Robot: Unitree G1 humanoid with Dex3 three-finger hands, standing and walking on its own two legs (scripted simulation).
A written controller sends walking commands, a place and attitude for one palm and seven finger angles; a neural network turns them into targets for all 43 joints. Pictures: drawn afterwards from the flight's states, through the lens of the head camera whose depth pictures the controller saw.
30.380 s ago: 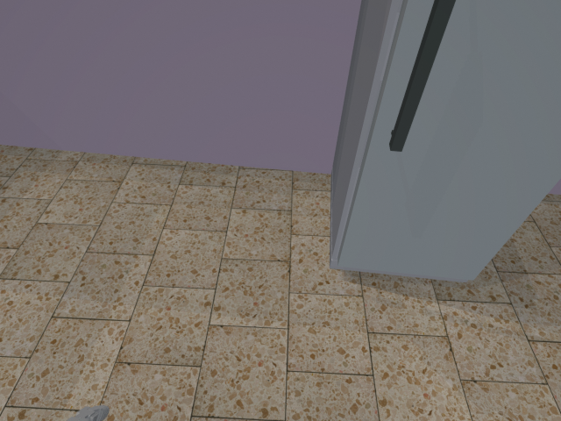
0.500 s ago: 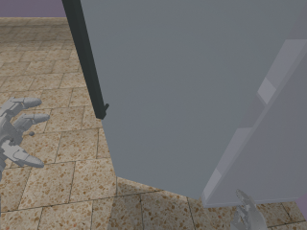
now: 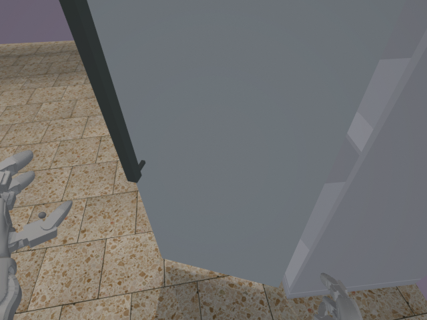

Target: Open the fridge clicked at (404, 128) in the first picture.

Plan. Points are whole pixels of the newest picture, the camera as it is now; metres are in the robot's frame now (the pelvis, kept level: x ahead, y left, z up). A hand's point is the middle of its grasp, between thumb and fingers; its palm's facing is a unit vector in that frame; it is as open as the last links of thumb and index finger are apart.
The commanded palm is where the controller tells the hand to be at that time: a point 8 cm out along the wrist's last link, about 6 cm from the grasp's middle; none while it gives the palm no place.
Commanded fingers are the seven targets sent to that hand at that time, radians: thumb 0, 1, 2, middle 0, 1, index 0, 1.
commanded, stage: draw the hand back to the body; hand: left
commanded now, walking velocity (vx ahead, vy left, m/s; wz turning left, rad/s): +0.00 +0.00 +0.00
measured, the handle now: (114, 96) +0.48 +0.28 +0.19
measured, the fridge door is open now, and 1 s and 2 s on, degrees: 70 70 70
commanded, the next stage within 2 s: step back with the hand held close in 0.54 s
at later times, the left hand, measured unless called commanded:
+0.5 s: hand (45, 231) +0.18 +0.27 +0.15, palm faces +0.49 -0.78 -0.38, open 7.4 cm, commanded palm +0.13 +0.30 +0.17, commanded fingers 0.00 0.90 0.90 -0.20 -0.30 -0.20 -0.30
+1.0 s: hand (22, 241) +0.17 +0.29 +0.15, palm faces +0.38 -0.79 -0.47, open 7.4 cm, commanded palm +0.10 +0.33 +0.17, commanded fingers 0.00 0.90 0.90 -0.20 -0.30 -0.20 -0.30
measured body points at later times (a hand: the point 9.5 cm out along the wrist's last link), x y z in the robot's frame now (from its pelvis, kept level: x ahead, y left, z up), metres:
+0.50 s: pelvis +0.00 -0.01 +0.00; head -0.02 -0.02 +0.45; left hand +0.15 +0.30 +0.18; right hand +0.19 -0.22 -0.08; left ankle +0.00 +0.13 -0.74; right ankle -0.02 -0.12 -0.74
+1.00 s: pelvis -0.04 +0.03 -0.01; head -0.03 +0.04 +0.44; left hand +0.14 +0.33 +0.18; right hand +0.14 -0.22 -0.07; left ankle +0.00 +0.13 -0.74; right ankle -0.02 -0.12 -0.74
